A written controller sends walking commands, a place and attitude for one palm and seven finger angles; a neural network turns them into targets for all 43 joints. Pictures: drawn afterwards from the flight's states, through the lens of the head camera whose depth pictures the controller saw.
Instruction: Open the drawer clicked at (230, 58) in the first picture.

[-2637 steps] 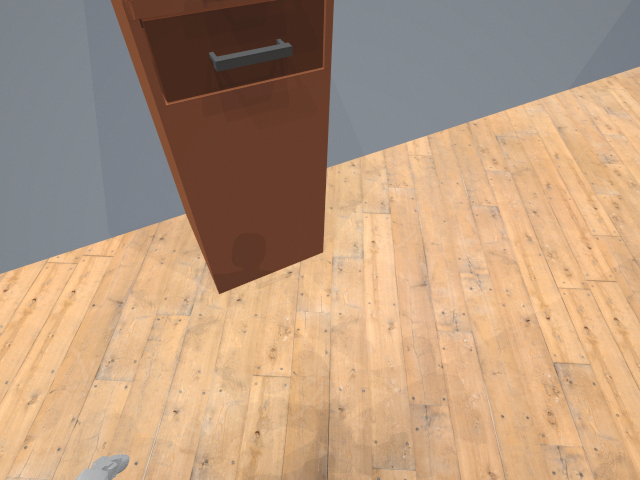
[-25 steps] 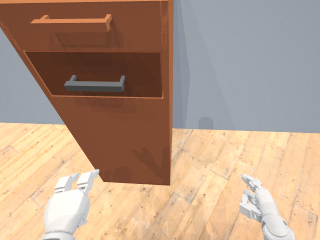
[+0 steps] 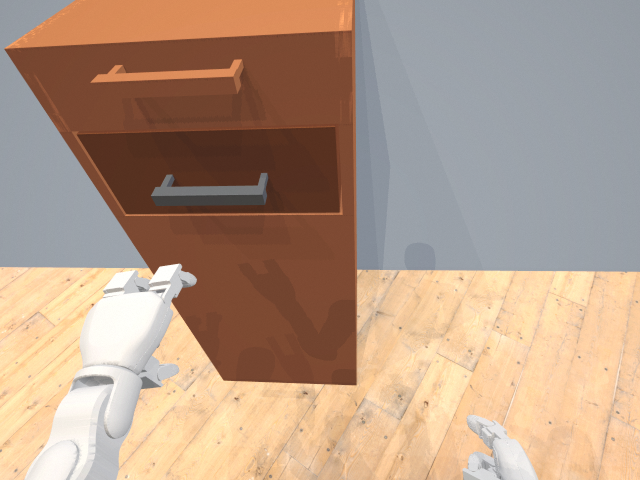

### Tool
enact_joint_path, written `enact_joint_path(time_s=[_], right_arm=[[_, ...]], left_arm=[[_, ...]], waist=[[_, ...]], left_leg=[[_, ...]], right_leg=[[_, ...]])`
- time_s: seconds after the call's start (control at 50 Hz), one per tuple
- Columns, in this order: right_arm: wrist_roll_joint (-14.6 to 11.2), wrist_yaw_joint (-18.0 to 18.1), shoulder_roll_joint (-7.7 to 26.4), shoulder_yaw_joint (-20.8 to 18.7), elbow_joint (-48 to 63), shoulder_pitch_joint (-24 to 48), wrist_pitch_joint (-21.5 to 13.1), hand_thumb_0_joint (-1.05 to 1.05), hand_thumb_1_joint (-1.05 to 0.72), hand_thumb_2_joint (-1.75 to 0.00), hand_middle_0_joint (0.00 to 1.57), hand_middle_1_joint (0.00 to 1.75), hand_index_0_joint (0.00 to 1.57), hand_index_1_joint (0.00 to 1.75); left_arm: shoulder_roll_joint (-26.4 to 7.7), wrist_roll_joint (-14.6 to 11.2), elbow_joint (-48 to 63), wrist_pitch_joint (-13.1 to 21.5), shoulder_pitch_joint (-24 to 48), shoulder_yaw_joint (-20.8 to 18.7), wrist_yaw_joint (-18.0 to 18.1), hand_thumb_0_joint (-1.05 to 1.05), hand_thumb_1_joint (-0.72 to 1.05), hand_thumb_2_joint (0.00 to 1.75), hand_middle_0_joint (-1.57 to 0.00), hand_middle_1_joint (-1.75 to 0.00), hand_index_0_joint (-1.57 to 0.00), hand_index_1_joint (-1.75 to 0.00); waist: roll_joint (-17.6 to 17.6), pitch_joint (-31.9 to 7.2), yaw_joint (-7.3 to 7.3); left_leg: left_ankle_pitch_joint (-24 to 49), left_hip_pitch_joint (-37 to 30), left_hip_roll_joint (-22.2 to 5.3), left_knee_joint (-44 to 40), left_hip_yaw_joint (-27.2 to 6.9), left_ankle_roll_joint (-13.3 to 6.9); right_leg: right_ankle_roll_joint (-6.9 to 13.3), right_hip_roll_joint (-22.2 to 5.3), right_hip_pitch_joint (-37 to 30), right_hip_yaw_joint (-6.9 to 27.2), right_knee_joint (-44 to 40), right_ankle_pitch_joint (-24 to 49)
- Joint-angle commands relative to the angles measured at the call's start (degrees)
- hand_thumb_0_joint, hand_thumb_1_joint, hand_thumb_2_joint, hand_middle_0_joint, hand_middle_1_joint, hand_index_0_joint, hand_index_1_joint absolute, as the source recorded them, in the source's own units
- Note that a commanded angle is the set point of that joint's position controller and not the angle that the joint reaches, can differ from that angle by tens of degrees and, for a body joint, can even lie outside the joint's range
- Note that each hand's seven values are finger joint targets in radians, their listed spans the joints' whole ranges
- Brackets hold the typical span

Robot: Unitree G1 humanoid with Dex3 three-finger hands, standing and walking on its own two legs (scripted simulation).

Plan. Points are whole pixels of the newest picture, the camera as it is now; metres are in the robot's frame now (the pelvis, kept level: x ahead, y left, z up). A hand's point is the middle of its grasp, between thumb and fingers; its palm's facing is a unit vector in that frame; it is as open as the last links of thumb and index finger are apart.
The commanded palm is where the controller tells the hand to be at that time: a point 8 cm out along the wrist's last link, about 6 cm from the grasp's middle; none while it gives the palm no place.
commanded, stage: raise the hand with hooked fingers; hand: left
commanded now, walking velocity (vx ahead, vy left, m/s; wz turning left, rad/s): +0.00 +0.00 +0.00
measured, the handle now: (212, 187) +0.50 +0.23 +0.09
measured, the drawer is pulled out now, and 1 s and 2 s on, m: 0.00 0.00 0.00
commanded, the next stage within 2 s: move the hooked fingers above the handle in 1.10 s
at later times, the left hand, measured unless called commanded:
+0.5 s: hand (111, 241) +0.30 +0.25 +0.18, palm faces +0.13 -0.03 -0.99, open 13.7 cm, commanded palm +0.26 +0.26 +0.25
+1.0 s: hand (109, 233) +0.30 +0.24 +0.21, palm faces +0.18 -0.05 -0.98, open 13.8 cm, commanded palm +0.26 +0.25 +0.26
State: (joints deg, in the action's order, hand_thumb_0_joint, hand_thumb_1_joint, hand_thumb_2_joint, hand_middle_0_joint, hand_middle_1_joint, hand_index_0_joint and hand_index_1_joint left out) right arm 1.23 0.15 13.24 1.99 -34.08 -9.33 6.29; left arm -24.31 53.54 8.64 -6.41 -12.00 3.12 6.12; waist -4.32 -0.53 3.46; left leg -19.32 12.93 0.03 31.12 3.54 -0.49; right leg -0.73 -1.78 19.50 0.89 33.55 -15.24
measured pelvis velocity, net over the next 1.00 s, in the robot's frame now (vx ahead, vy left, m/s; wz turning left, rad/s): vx -0.01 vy -0.01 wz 0.05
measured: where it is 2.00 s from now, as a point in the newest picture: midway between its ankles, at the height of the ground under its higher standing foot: outside the picture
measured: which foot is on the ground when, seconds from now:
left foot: down 0.00-1.00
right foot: down 0.00-1.00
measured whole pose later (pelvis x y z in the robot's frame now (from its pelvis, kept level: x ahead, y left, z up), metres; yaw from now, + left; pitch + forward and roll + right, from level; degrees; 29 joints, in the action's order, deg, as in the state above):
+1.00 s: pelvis -0.01 -0.01 +0.01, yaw +3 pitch -1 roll +1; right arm -0.8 -0.9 16.5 0.5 -36.5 -7.6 4.8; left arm -35.3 44.5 7.4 0.9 12.6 -2.6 -8.2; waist -5.4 1.7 5.3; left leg -13.5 7.6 0.4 22.4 0.8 -0.1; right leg -0.4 -2.3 12.7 -2.0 24.1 -10.2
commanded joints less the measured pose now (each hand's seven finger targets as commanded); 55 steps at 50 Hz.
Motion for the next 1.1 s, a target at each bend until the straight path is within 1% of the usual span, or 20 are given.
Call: enact_joint_path(time_s=[0.0,0.08,0.12,0.2,0.28,0.36,0.44,0.52,0.54,0.58,0.64,0.68,0.74,0.76,0.84,0.86,0.94,1.02,1.04,1.08], right_arm=[[0.22,0.95,5.88,-3.15,9.90,11.06,-4.50,0.00,-0.90,-0.90,0.20,0.30,0.20,0.30],[-0.16,0.95,6.03,-4.01,7.67,10.56,-5.37,0.00,-0.90,-0.90,0.20,0.30,0.20,0.30],[-0.58,0.89,6.40,-4.23,6.94,10.50,-5.13,0.00,-0.90,-0.90,0.20,0.30,0.20,0.30],[-1.69,1.06,7.08,-3.79,6.27,12.03,-3.75,0.00,-0.90,-0.90,0.20,0.30,0.20,0.30],[-2.01,1.02,7.28,-3.07,6.85,13.38,-2.62,0.00,-0.90,-0.90,0.20,0.30,0.20,0.30],[-1.65,0.56,7.07,-2.21,7.75,13.80,-2.49,0.00,-0.90,-0.90,0.20,0.30,0.20,0.30],[-1.80,0.35,7.47,-1.99,7.82,13.68,-2.27,0.00,-0.90,-0.90,0.20,0.30,0.20,0.30],[-1.92,0.04,7.75,-1.90,7.11,12.90,-2.30,0.00,-0.90,-0.90,0.20,0.30,0.20,0.30],[-2.43,0.10,7.94,-1.79,7.53,13.65,-2.41,0.00,-0.90,-0.90,0.20,0.30,0.20,0.30],[-2.19,-0.01,8.13,-2.10,7.16,12.68,-2.79,0.00,-0.90,-0.90,0.20,0.30,0.20,0.30],[-2.93,-0.53,8.30,-2.25,8.17,13.06,-2.66,0.00,-0.90,-0.90,0.20,0.30,0.20,0.30],[-2.57,-0.99,8.63,-2.57,8.41,12.17,-2.63,0.00,-0.90,-0.90,0.20,0.30,0.20,0.30],[-2.83,-1.13,9.01,-2.73,9.48,12.88,-2.62,0.00,-0.90,-0.90,0.20,0.30,0.20,0.30],[-2.37,-1.21,8.65,-2.55,9.32,12.21,-2.99,0.00,-0.90,-0.90,0.20,0.30,0.20,0.30],[-1.99,-0.72,8.75,-2.90,8.70,11.84,-4.03,0.00,-0.90,-0.90,0.20,0.30,0.20,0.30],[-1.71,-0.80,8.20,-2.91,8.18,11.01,-4.41,0.00,-0.90,-0.90,0.20,0.30,0.20,0.30],[-2.42,-0.76,8.05,-3.26,6.91,11.25,-4.73,0.00,-0.90,-0.90,0.20,0.30,0.20,0.30],[-2.90,-0.87,8.62,-3.05,6.73,11.87,-3.93,0.00,-0.90,-0.90,0.20,0.30,0.20,0.30],[-3.49,-0.96,8.62,-3.01,7.32,13.04,-3.96,0.00,-0.90,-0.90,0.20,0.30,0.20,0.30],[-3.23,-0.87,8.83,-2.90,7.84,12.91,-3.41,0.00,-0.90,-0.90,0.20,0.30,0.20,0.30]], left_arm=[[-12.97,0.88,16.97,5.00,14.15,-10.15,3.59,0.00,-0.17,0.44,-0.28,-0.99,-0.28,-0.99],[-13.37,-0.02,16.83,6.71,19.57,-10.15,5.22,0.00,-0.27,0.40,-0.28,-1.05,-0.28,-1.05],[-13.60,-0.54,15.11,5.58,22.23,-9.39,4.46,0.00,-0.31,0.38,-0.29,-1.08,-0.29,-1.08],[-14.75,-1.95,9.26,1.05,27.29,-7.82,-0.06,0.00,-0.41,0.34,-0.29,-1.14,-0.29,-1.14],[-17.56,-2.36,8.57,-1.68,32.55,-7.80,-5.75,0.00,-0.50,0.30,-0.30,-1.20,-0.30,-1.20],[-20.74,-3.03,10.42,-1.08,37.44,-9.68,-10.17,0.00,-0.50,0.30,-0.30,-1.20,-0.30,-1.20],[-23.11,-4.84,8.29,0.09,39.19,-12.92,-12.60,0.00,-0.50,0.30,-0.30,-1.20,-0.30,-1.20],[-24.77,-5.60,4.69,0.60,45.70,-13.23,-14.35,0.00,-0.50,0.30,-0.30,-1.20,-0.30,-1.20],[-24.43,-6.72,4.22,0.47,46.21,-13.40,-14.71,0.00,-0.50,0.30,-0.30,-1.20,-0.30,-1.20],[-25.84,-6.40,4.34,0.95,50.51,-13.22,-15.72,0.00,-0.50,0.30,-0.30,-1.20,-0.30,-1.20],[-21.47,-7.71,2.06,0.65,43.26,-10.87,-17.62,0.00,-0.50,0.30,-0.30,-1.20,-0.30,-1.20],[-22.04,-7.84,3.78,1.52,41.83,-10.69,-18.91,0.00,-0.50,0.30,-0.30,-1.20,-0.30,-1.20],[-22.87,-8.62,7.18,2.85,39.86,-12.43,-18.96,0.00,-0.50,0.30,-0.30,-1.20,-0.30,-1.20],[-24.82,-8.09,9.02,3.73,42.17,-13.47,-18.69,0.00,-0.50,0.30,-0.30,-1.20,-0.30,-1.20],[-28.92,-8.98,11.71,6.89,43.47,-19.32,-14.59,0.00,-0.50,0.30,-0.30,-1.20,-0.30,-1.20],[-29.83,-8.50,12.51,7.52,45.27,-20.07,-13.52,0.00,-0.50,0.30,-0.30,-1.20,-0.30,-1.20],[-27.93,-9.18,6.88,6.32,44.97,-19.96,-10.30,0.00,-0.50,0.30,-0.30,-1.20,-0.30,-1.20],[-23.21,-8.25,2.08,2.53,44.43,-13.58,-11.23,0.00,-0.50,0.30,-0.30,-1.20,-0.30,-1.20],[-21.56,-8.13,1.68,1.41,43.55,-12.05,-12.17,0.00,-0.50,0.30,-0.30,-1.20,-0.30,-1.20],[-20.96,-7.30,3.50,0.42,43.89,-9.27,-14.19,0.00,-0.50,0.30,-0.30,-1.20,-0.30,-1.20]], waist=[[0.19,-12.80,2.83],[-3.14,-13.43,2.06],[-2.14,-13.41,1.72],[2.37,-9.87,1.29],[1.58,-11.45,1.75],[1.19,-15.15,2.25],[1.58,-13.12,2.01],[2.61,-11.36,1.80],[1.11,-11.15,1.41],[2.18,-13.99,1.53],[1.76,-13.69,1.54],[3.53,-14.08,1.95],[3.85,-14.40,1.91],[4.97,-15.96,2.33],[0.91,-15.20,3.06],[1.08,-17.37,3.51],[0.40,-13.46,3.29],[1.54,-11.03,2.50],[3.36,-11.47,2.22],[3.15,-12.35,1.82]], left_leg=[[19.34,-0.97,0.14,-6.34,-2.98,-0.60],[23.07,-4.32,0.25,-6.71,-3.72,0.21],[25.16,-4.95,0.17,-7.24,-3.95,0.74],[22.44,-3.43,0.29,-9.73,-3.50,0.68],[25.30,-4.75,0.48,-10.68,-3.25,0.43],[28.39,-6.25,0.54,-10.69,-3.44,0.10],[28.09,-6.06,0.50,-10.76,-3.20,-0.21],[25.73,-4.32,0.77,-11.63,-2.71,0.04],[24.64,-4.72,0.75,-11.43,-2.79,-0.21],[25.15,-5.11,1.16,-11.26,-2.47,-0.24],[25.31,-5.05,1.08,-10.71,-2.51,-0.43],[24.94,-4.19,1.21,-10.90,-1.99,-0.49],[23.57,-3.95,1.20,-10.57,-2.04,-0.86],[22.62,-3.61,1.49,-10.77,-2.08,-0.78],[21.94,-3.94,1.50,-10.81,-2.63,-0.82],[23.08,-4.08,1.71,-10.90,-2.77,-0.55],[21.32,-3.02,1.27,-11.43,-2.39,0.02],[17.96,-1.43,1.30,-12.35,-1.79,0.18],[17.76,-1.75,1.22,-11.88,-1.71,0.10],[16.44,-2.05,1.32,-12.42,-1.63,-0.13]], right_leg=[[3.19,1.55,-12.59,-1.17,-4.98,12.43],[3.39,1.47,-11.68,-2.00,-5.80,13.39],[3.27,1.39,-11.97,-2.51,-6.21,14.69],[2.87,1.32,-13.78,-2.88,-8.16,14.18],[2.88,1.40,-17.22,-2.69,-8.71,16.74],[2.72,1.27,-19.89,-2.69,-8.83,18.96],[2.62,1.71,-19.45,-2.42,-10.03,20.11],[2.48,1.22,-18.84,-2.84,-10.66,18.72],[2.57,1.47,-18.47,-2.43,-11.27,18.03],[2.43,1.03,-19.72,-2.41,-10.83,18.72],[2.44,1.36,-19.01,-2.42,-10.88,19.18],[2.26,0.85,-19.84,-2.58,-10.31,19.68],[2.12,1.27,-19.49,-2.34,-10.51,18.86],[2.01,0.68,-20.62,-2.38,-10.16,17.75],[2.31,1.00,-19.81,-1.83,-10.86,16.02],[2.34,0.54,-21.20,-2.01,-10.18,16.50],[2.42,0.87,-18.59,-1.83,-11.29,14.12],[2.28,0.56,-16.97,-2.24,-11.57,10.99],[2.27,0.91,-16.80,-1.92,-11.60,10.66],[2.05,0.66,-17.06,-2.37,-11.57,9.50]])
